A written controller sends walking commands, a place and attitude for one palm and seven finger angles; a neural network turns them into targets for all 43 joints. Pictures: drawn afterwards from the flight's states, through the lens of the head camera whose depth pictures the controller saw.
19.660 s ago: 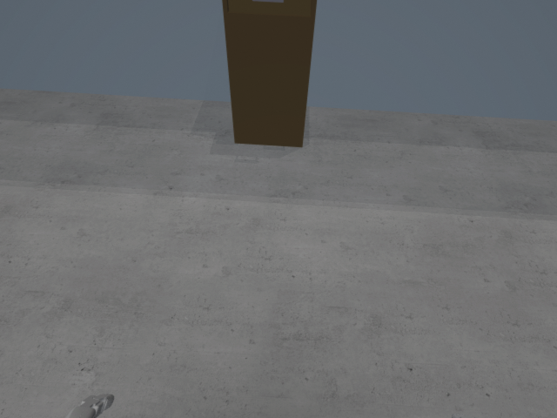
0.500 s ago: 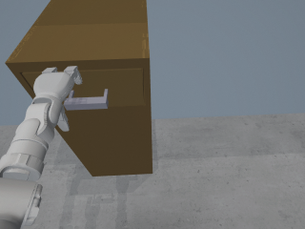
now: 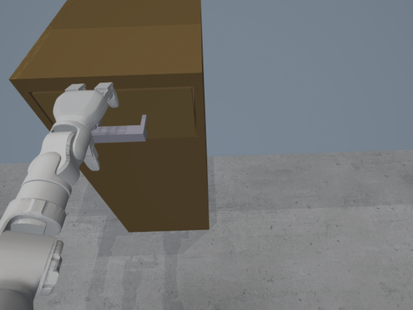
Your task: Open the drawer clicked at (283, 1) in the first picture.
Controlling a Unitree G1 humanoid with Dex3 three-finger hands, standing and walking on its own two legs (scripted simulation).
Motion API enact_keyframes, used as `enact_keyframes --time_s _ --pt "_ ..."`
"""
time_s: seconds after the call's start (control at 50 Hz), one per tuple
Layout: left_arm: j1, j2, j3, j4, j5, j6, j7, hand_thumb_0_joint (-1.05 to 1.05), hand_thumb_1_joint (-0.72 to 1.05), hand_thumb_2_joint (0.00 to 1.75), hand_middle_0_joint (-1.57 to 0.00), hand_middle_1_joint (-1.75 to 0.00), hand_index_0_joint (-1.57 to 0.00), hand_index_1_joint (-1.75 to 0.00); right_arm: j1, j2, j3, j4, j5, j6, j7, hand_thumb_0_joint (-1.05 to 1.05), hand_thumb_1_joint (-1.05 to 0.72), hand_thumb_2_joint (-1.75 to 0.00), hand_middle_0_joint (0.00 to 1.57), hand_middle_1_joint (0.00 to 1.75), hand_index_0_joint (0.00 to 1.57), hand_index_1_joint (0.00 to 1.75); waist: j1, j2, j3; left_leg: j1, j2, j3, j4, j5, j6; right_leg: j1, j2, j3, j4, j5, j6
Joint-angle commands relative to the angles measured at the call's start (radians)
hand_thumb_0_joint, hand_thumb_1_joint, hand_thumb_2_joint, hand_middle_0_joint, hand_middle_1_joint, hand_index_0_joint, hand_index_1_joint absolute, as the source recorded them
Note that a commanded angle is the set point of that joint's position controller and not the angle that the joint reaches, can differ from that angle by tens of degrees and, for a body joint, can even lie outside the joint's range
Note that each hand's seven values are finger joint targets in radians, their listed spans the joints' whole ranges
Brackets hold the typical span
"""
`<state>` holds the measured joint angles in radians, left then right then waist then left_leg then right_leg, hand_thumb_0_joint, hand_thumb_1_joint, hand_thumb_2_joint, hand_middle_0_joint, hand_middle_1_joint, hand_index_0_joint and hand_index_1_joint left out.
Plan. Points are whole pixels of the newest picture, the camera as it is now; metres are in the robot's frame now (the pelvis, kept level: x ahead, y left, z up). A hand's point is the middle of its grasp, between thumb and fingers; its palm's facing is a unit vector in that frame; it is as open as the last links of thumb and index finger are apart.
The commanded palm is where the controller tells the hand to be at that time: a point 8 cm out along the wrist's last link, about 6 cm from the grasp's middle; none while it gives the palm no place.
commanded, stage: re-aim the fingers above the handle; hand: left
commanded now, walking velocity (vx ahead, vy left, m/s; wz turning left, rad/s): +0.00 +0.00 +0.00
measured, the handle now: (119, 126) +0.50 +0.24 +0.04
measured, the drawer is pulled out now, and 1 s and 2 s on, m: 0.00 0.00 0.00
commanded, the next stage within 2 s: lower the fingers behind the handle in 1.80 s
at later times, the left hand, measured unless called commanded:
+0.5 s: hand (86, 128) +0.44 +0.28 +0.09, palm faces -0.05 +0.00 -1.00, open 13.8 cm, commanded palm +0.43 +0.26 +0.16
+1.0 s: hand (91, 123) +0.45 +0.27 +0.10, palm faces -0.01 -0.01 -1.00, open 13.8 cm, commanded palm +0.43 +0.25 +0.16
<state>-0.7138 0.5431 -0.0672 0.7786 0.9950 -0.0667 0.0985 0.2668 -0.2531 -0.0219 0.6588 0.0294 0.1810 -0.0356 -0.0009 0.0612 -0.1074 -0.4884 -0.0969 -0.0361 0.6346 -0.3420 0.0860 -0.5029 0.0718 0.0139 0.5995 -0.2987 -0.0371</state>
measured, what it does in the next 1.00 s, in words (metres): stands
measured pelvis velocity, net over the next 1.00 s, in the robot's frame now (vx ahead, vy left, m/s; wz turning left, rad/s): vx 0.00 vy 0.01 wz -0.02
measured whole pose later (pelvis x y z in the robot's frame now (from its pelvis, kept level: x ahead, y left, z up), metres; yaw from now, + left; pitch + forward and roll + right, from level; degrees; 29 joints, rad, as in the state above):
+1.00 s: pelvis +0.00 +0.01 +0.00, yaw -1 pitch +13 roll -2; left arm -0.71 0.56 -0.03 0.80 1.00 -0.05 0.10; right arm 0.29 -0.25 -0.02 0.65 0.04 0.18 -0.04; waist -0.02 0.07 -0.12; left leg -0.50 -0.09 -0.02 0.63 -0.34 0.09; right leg -0.51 0.08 0.03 0.59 -0.29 -0.03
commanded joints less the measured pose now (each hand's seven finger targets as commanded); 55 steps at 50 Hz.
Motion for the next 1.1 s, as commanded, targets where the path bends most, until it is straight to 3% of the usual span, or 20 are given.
enact_keyframes --time_s 0.0,0.02,0.08,0.12,0.16,0.22,0.28,0.34,0.42,0.44,0.5,0.54,0.58,0.64,0.78,0.82,0.88,0.94,1.02,1.08 --pt "-0.427 0.298 0.126 -0.158 -0.008 -0.008 0.021 0.00 -0.50 0.30 -0.30 -1.20 -0.30 -1.20 0.035 -0.152 -0.053 -0.103 0.003 -0.030 -0.028 0.00 -0.90 -0.90 0.20 0.30 0.20 0.30 -0.018 -0.046 -0.362 0.167 0.065 -0.001 -0.053 0.429 -0.048 0.204 -0.034 0.011 -0.047 0.306 -0.017" --pt "-0.417 0.316 0.139 -0.167 -0.008 -0.018 0.015 0.00 -0.50 0.30 -0.30 -1.20 -0.30 -1.20 0.034 -0.154 -0.052 -0.107 0.002 -0.028 -0.030 0.00 -0.90 -0.90 0.20 0.30 0.20 0.30 -0.015 -0.038 -0.374 0.161 0.063 0.000 -0.055 0.439 -0.047 0.226 -0.035 0.016 -0.048 0.319 -0.019" --pt "-0.412 0.281 0.108 -0.180 -0.009 -0.040 0.003 0.00 -0.50 0.30 -0.30 -1.20 -0.30 -1.20 0.035 -0.150 -0.055 -0.111 0.008 -0.029 -0.032 0.00 -0.90 -0.90 0.20 0.30 0.20 0.30 -0.025 -0.024 -0.333 0.164 0.066 0.001 -0.051 0.444 -0.045 0.190 -0.033 0.015 -0.050 0.321 -0.016" --pt "-0.391 0.336 0.162 -0.196 -0.011 -0.059 0.004 0.00 -0.50 0.30 -0.30 -1.20 -0.30 -1.20 0.040 -0.154 -0.058 -0.115 0.005 -0.030 -0.034 0.00 -0.90 -0.90 0.20 0.30 0.20 0.30 -0.008 -0.022 -0.361 0.162 0.067 0.000 -0.054 0.468 -0.047 0.223 -0.030 0.019 -0.047 0.333 -0.019" --pt "-0.396 0.305 0.138 -0.206 -0.015 -0.068 0.010 0.00 -0.50 0.30 -0.30 -1.20 -0.30 -1.20 0.040 -0.148 -0.059 -0.117 0.007 -0.030 -0.032 0.00 -0.90 -0.90 0.20 0.30 0.20 0.30 -0.017 -0.007 -0.350 0.166 0.064 0.004 -0.049 0.464 -0.043 0.205 -0.030 0.018 -0.044 0.338 -0.017" --pt "-0.367 0.391 0.223 -0.202 -0.013 -0.074 0.031 0.00 -0.50 0.30 -0.30 -1.20 -0.30 -1.20 0.039 -0.154 -0.060 -0.118 0.006 -0.030 -0.033 0.00 -0.90 -0.90 0.20 0.30 0.20 0.30 0.004 -0.022 -0.360 0.127 0.063 0.006 -0.057 0.446 -0.042 0.239 -0.028 0.024 -0.040 0.332 -0.019" --pt "-0.405 0.363 0.181 -0.163 -0.002 -0.055 0.052 0.00 -0.50 0.30 -0.30 -1.20 -0.30 -1.20 0.038 -0.154 -0.057 -0.110 0.009 -0.038 -0.035 0.00 -0.90 -0.90 0.20 0.30 0.20 0.30 -0.016 0.002 -0.311 0.104 0.061 0.013 -0.061 0.389 -0.040 0.195 -0.030 0.021 -0.043 0.295 -0.018" --pt "-0.413 0.397 0.198 -0.133 0.006 -0.041 0.054 0.00 -0.50 0.30 -0.30 -1.20 -0.30 -1.20 0.050 -0.161 -0.061 -0.105 0.010 -0.043 -0.039 0.00 -0.90 -0.90 0.20 0.30 0.20 0.30 -0.021 -0.020 -0.345 0.105 0.061 0.019 -0.055 0.377 -0.035 0.211 -0.031 0.028 -0.046 0.297 -0.013" --pt "-0.460 0.308 0.110 -0.137 -0.006 -0.047 0.026 0.00 -0.50 0.30 -0.30 -1.20 -0.30 -1.20 0.065 -0.160 -0.064 -0.102 0.011 -0.049 -0.043 0.00 -0.90 -0.90 0.20 0.30 0.20 0.30 -0.059 -0.019 -0.365 0.152 0.064 0.014 -0.043 0.385 -0.033 0.180 -0.032 0.025 -0.055 0.295 -0.009" --pt "-0.469 0.325 0.120 -0.151 -0.007 -0.055 0.020 0.00 -0.50 0.30 -0.30 -1.20 -0.30 -1.20 0.072 -0.163 -0.064 -0.098 0.013 -0.050 -0.044 0.00 -0.90 -0.90 0.20 0.30 0.20 0.30 -0.055 -0.014 -0.380 0.167 0.066 0.008 -0.039 0.404 -0.034 0.177 -0.032 0.023 -0.050 0.303 -0.009" --pt "-0.452 0.273 0.085 -0.175 -0.019 -0.072 0.001 0.00 -0.50 0.30 -0.30 -1.20 -0.30 -1.20 0.074 -0.156 -0.068 -0.101 0.010 -0.049 -0.043 0.00 -0.90 -0.90 0.20 0.30 0.20 0.30 -0.056 0.010 -0.387 0.211 0.065 0.002 -0.026 0.455 -0.038 0.150 -0.028 0.019 -0.048 0.319 -0.010" --pt "-0.480 0.298 0.102 -0.174 -0.022 -0.084 -0.002 0.00 -0.50 0.30 -0.30 -1.20 -0.30 -1.20 0.076 -0.158 -0.064 -0.092 0.011 -0.045 -0.043 0.00 -0.90 -0.90 0.20 0.30 0.20 0.30 -0.062 0.005 -0.361 0.204 0.069 -0.007 -0.026 0.467 -0.045 0.131 -0.027 0.012 -0.045 0.315 -0.011" --pt "-0.471 0.287 0.108 -0.170 -0.022 -0.084 0.008 0.00 -0.50 0.30 -0.30 -1.20 -0.30 -1.20 0.074 -0.154 -0.062 -0.094 0.009 -0.043 -0.038 0.00 -0.90 -0.90 0.20 0.30 0.20 0.30 -0.047 0.012 -0.350 0.208 0.071 -0.018 -0.029 0.488 -0.055 0.110 -0.022 0.002 -0.037 0.291 -0.017" --pt "-0.470 0.372 0.184 -0.171 -0.010 -0.078 0.039 0.00 -0.50 0.30 -0.30 -1.20 -0.30 -1.20 0.065 -0.153 -0.058 -0.099 0.004 -0.038 -0.033 0.00 -0.90 -0.90 0.20 0.30 0.20 0.30 -0.019 0.034 -0.378 0.193 0.070 -0.015 -0.027 0.527 -0.063 0.142 -0.021 0.003 -0.020 0.316 -0.021" --pt "-0.453 0.336 0.169 -0.146 0.013 -0.007 0.079 0.00 -0.50 0.30 -0.30 -1.20 -0.30 -1.20 0.063 -0.151 -0.060 -0.102 0.002 -0.034 -0.018 0.00 -0.90 -0.90 0.20 0.30 0.20 0.30 -0.010 0.015 -0.404 0.219 0.087 -0.017 -0.024 0.620 -0.078 0.138 -0.018 -0.008 -0.010 0.330 -0.019" --pt "-0.437 0.363 0.199 -0.154 0.006 -0.001 0.077 0.00 -0.50 0.30 -0.30 -1.20 -0.30 -1.20 0.062 -0.156 -0.059 -0.103 0.000 -0.030 -0.018 0.00 -0.90 -0.90 0.20 0.30 0.20 0.30 -0.004 -0.017 -0.431 0.215 0.087 -0.017 -0.029 0.626 -0.076 0.175 -0.019 -0.005 -0.015 0.344 -0.018" --pt "-0.442 0.318 0.154 -0.159 0.005 0.011 0.066 0.00 -0.50 0.30 -0.30 -1.20 -0.30 -1.20 0.056 -0.154 -0.059 -0.106 0.005 -0.033 -0.019 0.00 -0.90 -0.90 0.20 0.30 0.20 0.30 -0.015 -0.018 -0.401 0.217 0.088 -0.018 -0.037 0.592 -0.070 0.164 -0.021 -0.007 -0.024 0.329 -0.015" --pt "-0.408 0.283 0.126 -0.187 0.001 0.009 0.039 0.00 -0.50 0.30 -0.30 -1.20 -0.30 -1.20 0.055 -0.155 -0.065 -0.112 0.007 -0.036 -0.019 0.00 -0.90 -0.90 0.20 0.30 0.20 0.30 -0.018 -0.020 -0.419 0.257 0.092 -0.022 -0.033 0.624 -0.068 0.164 -0.022 -0.001 -0.035 0.330 -0.010" --pt "-0.422 0.183 0.036 -0.188 -0.016 0.002 -0.003 0.00 -0.50 0.30 -0.30 -1.20 -0.30 -1.20 0.052 -0.154 -0.063 -0.107 0.011 -0.035 -0.020 0.00 -0.90 -0.90 0.20 0.30 0.20 0.30 -0.054 -0.041 -0.318 0.255 0.092 -0.028 -0.047 0.537 -0.064 0.111 -0.024 -0.007 -0.063 0.271 -0.011" --pt "-0.465 0.230 0.066 -0.199 -0.015 -0.017 -0.006 0.00 -0.50 0.30 -0.30 -1.20 -0.30 -1.20 0.048 -0.154 -0.060 -0.103 0.010 -0.038 -0.026 0.00 -0.90 -0.90 0.20 0.30 0.20 0.30 -0.043 -0.008 -0.304 0.247 0.085 -0.033 -0.057 0.466 -0.065 0.096 -0.024 -0.006 -0.060 0.233 -0.018"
